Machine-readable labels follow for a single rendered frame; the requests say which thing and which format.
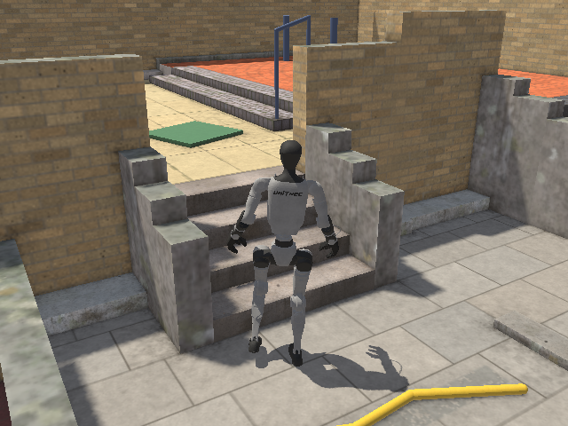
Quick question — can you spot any left robot hand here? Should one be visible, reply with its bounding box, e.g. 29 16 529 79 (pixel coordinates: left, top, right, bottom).
226 233 247 254

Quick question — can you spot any robot left forearm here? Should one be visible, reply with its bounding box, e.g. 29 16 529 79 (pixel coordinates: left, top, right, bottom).
231 210 249 240

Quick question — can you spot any robot torso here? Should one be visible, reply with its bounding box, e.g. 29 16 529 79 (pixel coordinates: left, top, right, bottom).
267 173 308 266

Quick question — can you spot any right robot hand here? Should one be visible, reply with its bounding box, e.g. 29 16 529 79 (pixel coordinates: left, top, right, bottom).
319 241 339 258

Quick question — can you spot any robot right upper arm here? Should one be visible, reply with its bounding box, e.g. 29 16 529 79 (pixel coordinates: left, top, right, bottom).
307 180 330 229

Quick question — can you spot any robot left shin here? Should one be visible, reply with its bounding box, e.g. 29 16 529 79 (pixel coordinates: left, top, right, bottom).
251 280 265 342

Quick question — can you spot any robot right forearm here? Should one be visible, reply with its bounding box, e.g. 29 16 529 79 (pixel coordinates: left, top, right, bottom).
321 215 337 245

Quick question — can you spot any robot left upper arm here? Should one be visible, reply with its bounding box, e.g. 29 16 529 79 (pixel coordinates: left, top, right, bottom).
241 177 271 225

